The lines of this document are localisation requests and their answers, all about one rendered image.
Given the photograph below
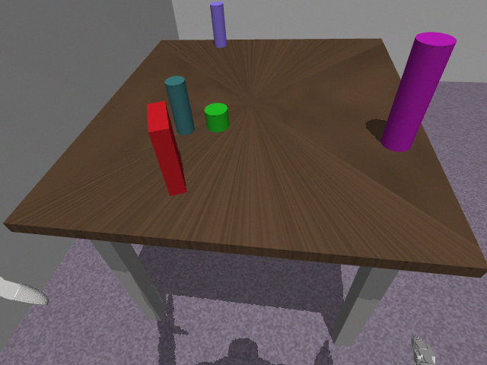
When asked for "left robot hand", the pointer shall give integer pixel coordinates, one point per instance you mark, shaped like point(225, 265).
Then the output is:
point(22, 293)

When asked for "table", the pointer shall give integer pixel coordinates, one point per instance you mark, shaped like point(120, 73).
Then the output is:
point(300, 173)

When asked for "right robot hand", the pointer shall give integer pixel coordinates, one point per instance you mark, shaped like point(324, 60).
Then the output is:
point(423, 354)

